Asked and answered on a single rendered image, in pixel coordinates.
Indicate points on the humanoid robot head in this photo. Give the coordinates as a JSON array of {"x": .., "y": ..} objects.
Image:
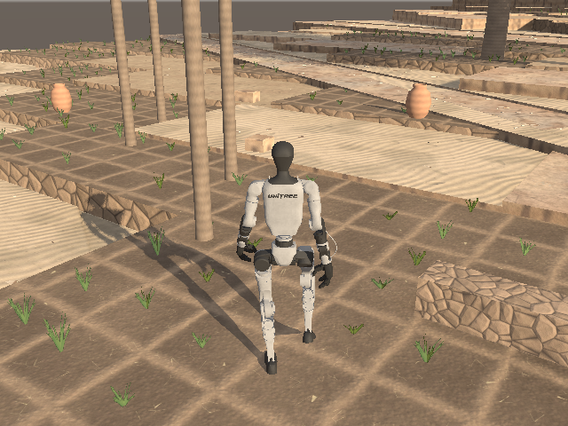
[{"x": 282, "y": 154}]

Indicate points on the robot left hand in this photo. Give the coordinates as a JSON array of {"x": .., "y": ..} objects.
[{"x": 248, "y": 248}]

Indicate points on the robot right hand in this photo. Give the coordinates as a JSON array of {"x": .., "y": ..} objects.
[{"x": 328, "y": 268}]

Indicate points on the right robot upper arm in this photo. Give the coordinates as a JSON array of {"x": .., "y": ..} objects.
[{"x": 312, "y": 189}]

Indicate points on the robot right forearm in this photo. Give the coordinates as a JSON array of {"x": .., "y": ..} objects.
[{"x": 322, "y": 245}]

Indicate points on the robot left forearm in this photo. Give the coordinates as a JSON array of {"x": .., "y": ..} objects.
[{"x": 243, "y": 235}]

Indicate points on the robot right shin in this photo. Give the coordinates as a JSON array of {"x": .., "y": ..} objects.
[{"x": 308, "y": 304}]

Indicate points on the left robot upper arm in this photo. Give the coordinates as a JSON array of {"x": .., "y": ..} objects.
[{"x": 255, "y": 188}]

